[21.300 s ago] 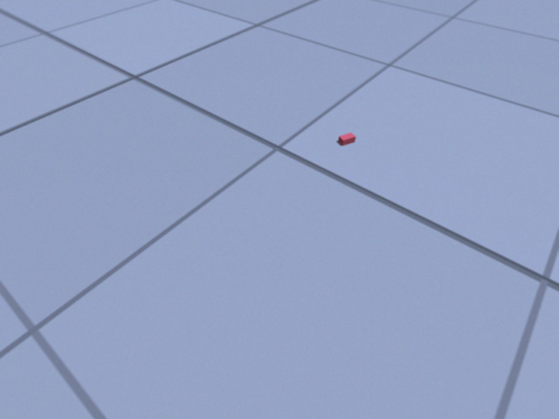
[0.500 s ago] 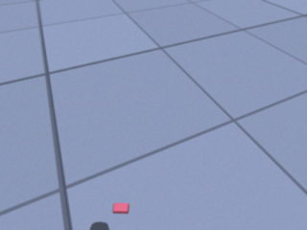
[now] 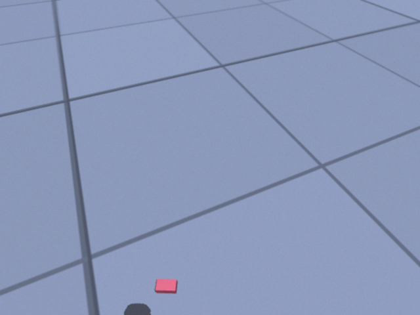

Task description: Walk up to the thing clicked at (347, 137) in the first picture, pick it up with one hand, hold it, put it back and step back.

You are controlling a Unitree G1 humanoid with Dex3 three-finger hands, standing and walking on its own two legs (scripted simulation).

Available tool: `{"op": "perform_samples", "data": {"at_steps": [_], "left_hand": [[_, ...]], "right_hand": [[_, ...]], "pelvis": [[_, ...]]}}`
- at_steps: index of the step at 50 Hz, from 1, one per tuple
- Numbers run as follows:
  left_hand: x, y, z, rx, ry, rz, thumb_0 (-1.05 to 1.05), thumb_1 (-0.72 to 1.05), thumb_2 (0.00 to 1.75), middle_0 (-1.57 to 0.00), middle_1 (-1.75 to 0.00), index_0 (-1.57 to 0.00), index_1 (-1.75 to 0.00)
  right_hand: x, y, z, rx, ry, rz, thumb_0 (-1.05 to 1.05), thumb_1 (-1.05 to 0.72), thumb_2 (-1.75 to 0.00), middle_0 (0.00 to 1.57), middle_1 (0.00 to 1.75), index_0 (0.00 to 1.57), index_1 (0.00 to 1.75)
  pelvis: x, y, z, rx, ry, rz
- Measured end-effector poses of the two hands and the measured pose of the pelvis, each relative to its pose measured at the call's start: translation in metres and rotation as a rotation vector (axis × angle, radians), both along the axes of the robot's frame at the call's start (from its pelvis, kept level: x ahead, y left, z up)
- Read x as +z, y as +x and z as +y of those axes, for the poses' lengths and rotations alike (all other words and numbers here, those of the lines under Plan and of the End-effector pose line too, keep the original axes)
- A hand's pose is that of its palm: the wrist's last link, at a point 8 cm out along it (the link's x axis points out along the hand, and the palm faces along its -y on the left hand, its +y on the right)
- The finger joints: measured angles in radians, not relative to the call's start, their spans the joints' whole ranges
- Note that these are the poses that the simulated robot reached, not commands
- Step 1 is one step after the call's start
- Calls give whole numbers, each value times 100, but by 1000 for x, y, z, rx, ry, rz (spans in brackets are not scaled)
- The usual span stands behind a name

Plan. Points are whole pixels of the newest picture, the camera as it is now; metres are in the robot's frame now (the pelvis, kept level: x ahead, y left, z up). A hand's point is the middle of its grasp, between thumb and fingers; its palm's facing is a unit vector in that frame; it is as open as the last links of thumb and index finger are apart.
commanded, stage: stand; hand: left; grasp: from above
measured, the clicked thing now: (166, 286) +0.42 +0.21 -0.76
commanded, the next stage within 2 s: rise first in 0.02 s
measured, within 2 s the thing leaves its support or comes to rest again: neither
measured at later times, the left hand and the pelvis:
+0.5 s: hand out of the picture +0.13 +0.25 -0.18, palm faces -0.07 -0.92 -0.38, open 11.3 cm; pelvis -0.01 -0.01 -0.03, yaw +1 degrees
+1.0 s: hand out of the picture +0.11 +0.27 -0.26, palm faces -0.24 -0.84 -0.49, open 13.9 cm; pelvis -0.03 +0.00 -0.12, yaw +1 degrees
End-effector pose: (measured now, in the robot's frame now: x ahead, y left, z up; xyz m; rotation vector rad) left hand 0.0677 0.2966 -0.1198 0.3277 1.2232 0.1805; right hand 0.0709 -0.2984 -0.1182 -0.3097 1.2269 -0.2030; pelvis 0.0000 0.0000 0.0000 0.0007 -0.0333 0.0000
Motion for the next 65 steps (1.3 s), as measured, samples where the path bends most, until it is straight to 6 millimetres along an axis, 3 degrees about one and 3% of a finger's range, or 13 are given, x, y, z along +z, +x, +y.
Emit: {"op": "perform_samples", "data": {"at_steps": [8, 13, 19, 27, 32, 38, 47, 54, 60, 65], "left_hand": [[0, 2, -1, 14, -1, -16, 1, 90, 90, -20, -31, -20, -31], [-7, 37, -5, 46, -16, -112, 1, 77, 90, -22, -43, -21, -43], [-12, 67, -2, -32, 3, -150, 1, 45, 89, -20, -68, -19, -68], [-30, 55, 1, -62, 46, -66, 0, -11, 92, -17, -89, -16, -90], [-46, 50, 3, -94, 64, -93, 0, -33, 95, -15, -96, -13, -97], [-59, 44, 1, -138, 81, -99, 0, -45, 98, -12, -99, -11, -101], [-80, 39, 3, -201, 127, -78, 0, -49, 96, -14, -98, -13, -100], [-131, 67, 10, -370, 208, -107, 0, -48, 93, -17, -96, -16, -97], [-184, 108, 9, -554, 307, -200, 0, -46, 92, -20, -94, -18, -96], [-223, 141, 7, -670, 396, -247, 0, -45, 92, -20, -95, -19, -96]], "right_hand": [[1, 4, 0, 1, 0, -20, 1, -91, -90, 20, 30, 20, 30], [-2, 11, 15, 35, 16, -117, 1, -90, -90, 20, 30, 20, 30], [-10, 10, 31, 22, 52, -166, 1, -90, -90, 20, 30, 20, 30], [-21, 25, 38, 37, 69, -244, 1, -90, -90, 21, 30, 20, 30], [-33, 42, 36, 67, 45, -303, 1, -89, -89, 20, 30, 20, 30], [-43, 63, 40, 93, 35, -360, 1, -89, -90, 20, 30, 20, 30], [-60, 80, 52, 146, 48, -426, 1, -91, -90, 20, 30, 20, 30], [-108, 84, 49, 198, 46, -433, 1, -90, -90, 21, 30, 20, 30], [-175, 74, 39, 201, 43, -372, 1, -90, -90, 21, 30, 20, 30], [-234, 54, 31, 180, 51, -289, 1, -91, -90, 20, 30, 20, 30]], "pelvis": [[-1, 0, -1, 6, -1, 14], [-10, -12, -4, 28, -8, 82], [-22, -15, -7, 23, -12, 146], [-40, -12, -5, 24, -20, 211], [-61, -14, -4, 26, -26, 259], [-78, -16, -3, 29, -37, 293], [-103, -21, -3, 32, -49, 355], [-150, -33, -4, 28, -50, 457], [-207, -47, -5, 19, -51, 544], [-251, -61, -8, 9, -54, 597]]}}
